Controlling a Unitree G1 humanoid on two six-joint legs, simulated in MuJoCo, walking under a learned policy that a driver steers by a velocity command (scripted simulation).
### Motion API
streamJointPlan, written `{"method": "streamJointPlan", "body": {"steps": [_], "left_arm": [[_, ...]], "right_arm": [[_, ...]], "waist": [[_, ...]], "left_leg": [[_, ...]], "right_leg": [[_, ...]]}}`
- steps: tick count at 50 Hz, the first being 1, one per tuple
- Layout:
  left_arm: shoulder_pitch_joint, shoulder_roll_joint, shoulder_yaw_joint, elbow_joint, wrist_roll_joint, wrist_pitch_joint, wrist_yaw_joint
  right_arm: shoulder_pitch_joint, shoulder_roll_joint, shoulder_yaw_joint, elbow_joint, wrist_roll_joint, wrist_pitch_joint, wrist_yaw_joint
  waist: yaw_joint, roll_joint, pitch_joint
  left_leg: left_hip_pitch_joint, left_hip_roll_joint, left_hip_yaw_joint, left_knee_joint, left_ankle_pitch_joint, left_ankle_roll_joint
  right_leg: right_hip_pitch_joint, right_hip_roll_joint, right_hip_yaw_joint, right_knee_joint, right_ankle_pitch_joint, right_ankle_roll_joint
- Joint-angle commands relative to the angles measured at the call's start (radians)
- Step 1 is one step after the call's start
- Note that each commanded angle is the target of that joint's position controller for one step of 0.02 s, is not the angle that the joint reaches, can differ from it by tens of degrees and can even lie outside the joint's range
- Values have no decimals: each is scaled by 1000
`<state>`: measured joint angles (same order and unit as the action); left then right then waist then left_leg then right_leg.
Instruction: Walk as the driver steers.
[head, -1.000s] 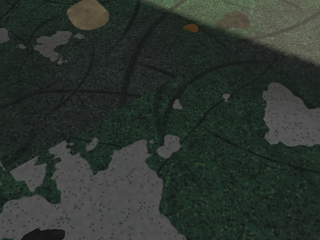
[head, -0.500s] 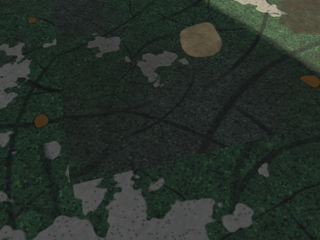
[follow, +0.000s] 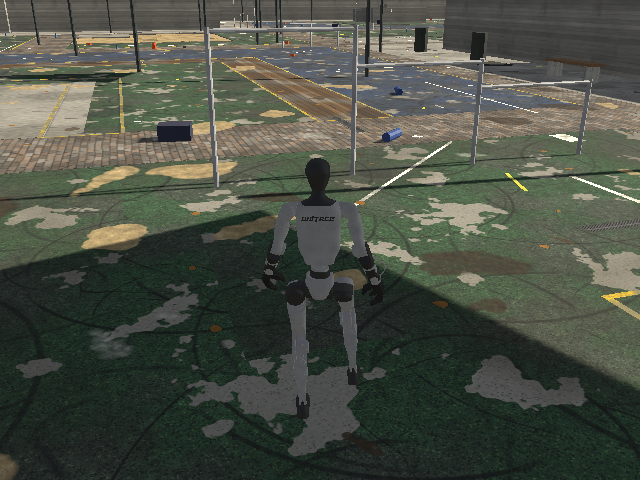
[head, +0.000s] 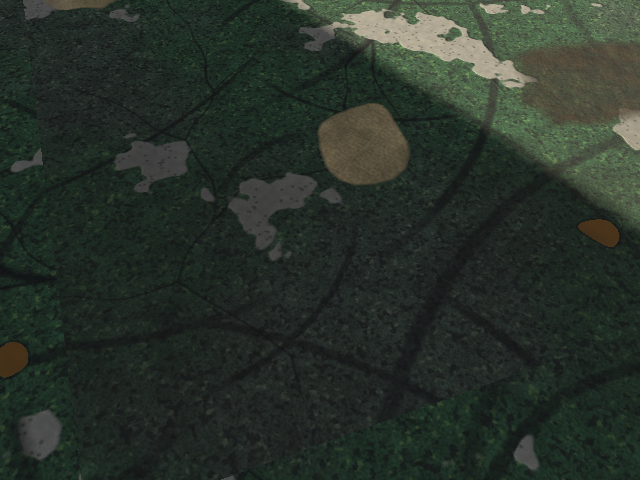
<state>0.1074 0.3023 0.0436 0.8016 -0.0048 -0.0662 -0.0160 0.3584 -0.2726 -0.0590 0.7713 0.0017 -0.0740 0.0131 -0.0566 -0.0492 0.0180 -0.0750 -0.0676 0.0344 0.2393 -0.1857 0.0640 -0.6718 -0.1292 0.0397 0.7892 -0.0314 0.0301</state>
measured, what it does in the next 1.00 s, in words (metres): walks ahead: right foot, then left foot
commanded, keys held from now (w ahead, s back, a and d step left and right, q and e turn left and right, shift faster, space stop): w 0.46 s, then w+e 0.54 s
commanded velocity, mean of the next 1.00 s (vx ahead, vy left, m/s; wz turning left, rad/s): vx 0.50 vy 0.00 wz -0.19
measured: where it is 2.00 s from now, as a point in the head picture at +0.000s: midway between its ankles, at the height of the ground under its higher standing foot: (391, 311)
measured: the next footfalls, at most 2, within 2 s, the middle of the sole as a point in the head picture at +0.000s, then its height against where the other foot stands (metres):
right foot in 0.20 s outside the picture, level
left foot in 0.72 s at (270, 436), level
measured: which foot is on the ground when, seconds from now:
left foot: down 0.00-0.20, up 0.22-0.70, down 0.72-1.00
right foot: up 0.00-0.18, down 0.20-0.74, up 0.76-1.00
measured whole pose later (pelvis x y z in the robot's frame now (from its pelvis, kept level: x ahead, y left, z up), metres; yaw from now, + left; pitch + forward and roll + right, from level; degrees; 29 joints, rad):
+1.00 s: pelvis +0.55 -0.02 +0.00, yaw -15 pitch +0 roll +2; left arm 0.20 0.31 0.08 0.79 -0.03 -0.02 0.00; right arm 0.28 -0.26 -0.07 0.87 -0.01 -0.10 0.00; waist -0.04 -0.05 0.03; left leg -0.09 -0.01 0.16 0.28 -0.19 0.03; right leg -0.67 -0.11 0.06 0.99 -0.16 0.00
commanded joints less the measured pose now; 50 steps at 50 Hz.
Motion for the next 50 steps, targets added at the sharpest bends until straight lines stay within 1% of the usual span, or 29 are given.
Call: {"method": "streamJointPlan", "body": {"steps": [1,4,7,8,9,10,11,12,13,14,15,16,17,20,26,29,31,34,35,36,37,38,39,40,41,42,44,46,50], "left_arm": [[-85,36,-1,-67,-4,-16,-12],[-150,49,0,-95,-9,-22,-26],[-142,72,7,-104,-8,-29,-38],[-103,87,13,-95,-7,-31,-38],[-9,110,29,-68,-4,-32,-34],[148,161,54,-22,-2,-31,-24],[283,261,77,-4,17,-29,-16],[330,246,74,15,1,-24,-23],[292,171,50,9,-13,-25,-22],[219,144,42,-4,-10,-24,-19],[156,121,34,-15,-2,-22,-17],[117,92,26,-22,10,-25,-18],[99,79,21,-23,18,-28,-18],[106,99,27,-4,9,-42,-14],[197,135,37,42,-8,-28,10],[259,150,42,67,-18,-13,17],[277,152,46,76,-23,-2,22],[259,166,57,77,-22,11,30],[246,155,54,72,-20,14,31],[245,108,37,59,-7,14,28],[320,11,9,24,1,3,26],[356,10,3,15,-21,-12,24],[295,117,33,14,-43,-14,23],[228,129,39,-2,-44,-12,25],[202,116,41,-6,-35,-6,26],[202,103,48,-6,-27,5,27],[216,58,45,-12,-29,29,22],[190,41,45,-35,-24,45,22],[106,28,40,-73,-18,43,5]], "right_arm": [[-24,-174,-42,-45,8,-15,-12],[23,-184,-46,-5,15,-5,-14],[27,-195,-53,20,20,11,-21],[17,-201,-54,23,20,16,-24],[-1,-200,-52,24,19,23,-26],[8,-169,-38,21,10,28,-30],[94,-87,-8,-12,-3,18,-27],[137,-41,8,-1,1,-2,-22],[45,-141,-16,-11,25,-17,-15],[-34,-161,-21,-35,38,-26,-12],[-79,-156,-21,-42,28,-28,-17],[-87,-148,-25,-40,16,-22,-19],[-63,-131,-25,-33,14,-13,-19],[-60,-90,-18,-30,7,10,-23],[-275,-53,-2,-85,0,-5,-13],[-368,-54,1,-108,10,-18,3],[-402,-68,-1,-121,13,-27,13],[-333,-114,-18,-104,14,-40,16],[-234,-142,-34,-74,11,-43,10],[-82,-192,-55,-42,-2,-45,1],[41,-285,-78,-28,-21,-39,-7],[67,-253,-70,-16,-13,-29,-3],[6,-170,-45,-25,-5,-28,-3],[-53,-131,-33,-31,-2,-27,-6],[-111,-103,-24,-26,-4,-28,-4],[-152,-78,-17,-22,-9,-32,-4],[-188,-79,-22,-10,-14,-42,-4],[-189,-100,-31,6,-15,-50,-7],[-172,-135,-42,33,-15,-44,-19]], "waist": [[3,103,41],[-15,104,59],[9,119,46],[33,132,21],[88,131,-37],[152,108,-148],[150,-68,-320],[146,-231,-403],[168,-141,-292],[151,-90,-170],[127,-30,-97],[97,-26,-52],[69,-48,-51],[46,-35,-28],[106,0,27],[137,0,46],[135,-12,51],[77,-43,17],[22,-36,-38],[-44,-6,-166],[-47,198,-337],[-37,384,-416],[-43,258,-266],[-30,202,-161],[-2,159,-90],[26,171,-48],[57,176,-16],[66,141,4],[48,108,26]], "left_leg": [[-71,251,-115,-118,167,150],[21,292,-127,-81,166,141],[115,329,-141,-11,263,115],[131,325,-135,38,374,103],[124,291,-104,154,534,82],[43,235,-60,355,549,50],[-287,128,-8,732,235,-16],[-542,-4,-101,953,-398,-49],[-660,55,-170,1049,-387,-35],[-697,108,-136,1033,-292,-22],[-670,151,-112,983,-206,-22],[-619,182,-112,928,-146,-25],[-559,199,-117,903,-110,-30],[-543,212,-101,819,-51,-59],[-551,177,-69,445,244,-90],[-520,141,-63,328,278,-97],[-507,131,-82,273,253,-88],[-378,113,-81,226,154,-57],[-230,97,-60,197,136,-33],[24,163,-106,238,142,12],[410,404,-423,240,61,120],[481,505,-746,97,-140,200],[363,470,-647,62,-247,158],[235,436,-505,43,-215,125],[113,395,-403,7,-132,110],[29,362,-318,-27,-64,99],[-63,342,-207,-80,37,103],[-79,346,-131,-109,117,118],[-41,325,15,-124,206,110]], "right_leg": [[65,27,-22,-150,139,0],[48,42,-14,-227,113,-24],[75,58,-19,-275,6,-66],[138,78,-40,-285,-31,-82],[275,112,-75,-309,-36,-105],[513,99,-63,-290,-10,-139],[904,-146,287,-272,-52,-265],[1062,-253,663,-437,-259,-358],[997,-229,616,-483,-389,-314],[865,-200,486,-504,-362,-276],[731,-165,390,-528,-278,-260],[625,-132,319,-559,-188,-251],[565,-113,278,-586,-136,-250],[499,-97,180,-647,-14,-274],[521,-42,64,-667,68,-237],[560,-59,87,-636,32,-235],[607,-84,123,-592,24,-226],[641,-107,172,-496,86,-197],[619,-69,150,-391,179,-175],[519,-7,112,-179,137,-142],[190,131,16,189,-175,-75],[-7,171,62,400,-571,-57],[-84,108,104,488,-518,-63],[-93,65,77,487,-432,-67],[-60,34,65,447,-362,-61],[-20,6,72,401,-311,-58],[42,-15,60,371,-260,-47],[16,-21,62,328,-202,-35],[-5,-13,40,112,-12,-28]]}}
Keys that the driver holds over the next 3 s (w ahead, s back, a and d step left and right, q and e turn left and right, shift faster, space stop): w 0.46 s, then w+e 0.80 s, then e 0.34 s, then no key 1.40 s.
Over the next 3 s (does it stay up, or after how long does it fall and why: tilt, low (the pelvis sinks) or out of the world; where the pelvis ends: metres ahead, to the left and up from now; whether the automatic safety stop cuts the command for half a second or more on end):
stays up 0.89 -0.23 -0.01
